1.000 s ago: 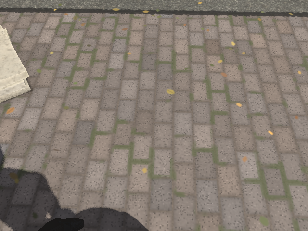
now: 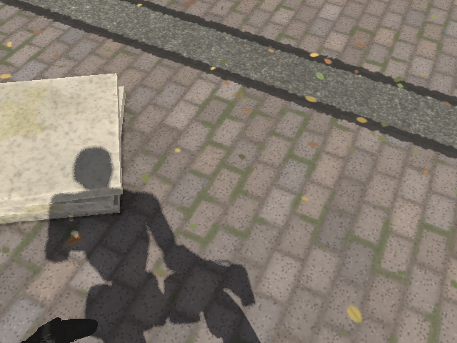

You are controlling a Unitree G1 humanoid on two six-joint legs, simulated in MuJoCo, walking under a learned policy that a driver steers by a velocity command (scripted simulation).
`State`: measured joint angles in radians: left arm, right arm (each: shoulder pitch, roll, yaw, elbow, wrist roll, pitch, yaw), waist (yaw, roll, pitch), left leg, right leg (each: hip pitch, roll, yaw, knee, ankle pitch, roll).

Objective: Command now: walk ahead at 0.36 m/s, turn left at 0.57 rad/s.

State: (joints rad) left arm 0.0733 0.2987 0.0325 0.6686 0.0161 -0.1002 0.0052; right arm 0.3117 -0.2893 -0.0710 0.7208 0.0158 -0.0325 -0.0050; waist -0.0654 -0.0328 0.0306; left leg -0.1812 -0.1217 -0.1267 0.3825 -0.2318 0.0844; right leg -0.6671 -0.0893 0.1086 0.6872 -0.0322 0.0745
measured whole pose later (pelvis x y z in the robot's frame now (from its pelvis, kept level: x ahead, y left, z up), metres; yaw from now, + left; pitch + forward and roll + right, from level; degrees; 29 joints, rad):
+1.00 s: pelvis +0.14 -0.08 +0.00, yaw -14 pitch +3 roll +2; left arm 0.19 0.30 0.07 0.62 -0.01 0.02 0.02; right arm 0.12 -0.30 -0.09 0.71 0.00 0.02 -0.05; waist 0.01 0.01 0.04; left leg -0.53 -0.01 -0.07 0.99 -0.37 -0.09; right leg -0.33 0.06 0.10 0.46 -0.18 -0.06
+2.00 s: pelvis +0.33 -0.09 -0.02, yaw -23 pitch +2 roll +0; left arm 0.44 0.30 0.06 0.83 -0.02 -0.04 0.01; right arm 0.06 -0.29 -0.04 0.66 0.01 -0.09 0.04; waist 0.07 -0.01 0.04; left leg -0.49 -0.01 0.05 0.61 -0.16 0.06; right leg -0.08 -0.02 0.08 0.80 -0.52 0.00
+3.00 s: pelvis +0.84 -0.31 -0.01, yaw -22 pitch +2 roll -2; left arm 0.38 0.30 0.06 0.88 -0.02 -0.06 0.00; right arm 0.04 -0.26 -0.02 0.72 0.01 -0.08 0.04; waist 0.08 0.03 0.02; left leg -0.54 0.05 0.00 0.51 -0.01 0.04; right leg 0.07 0.03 -0.04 0.25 -0.36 -0.01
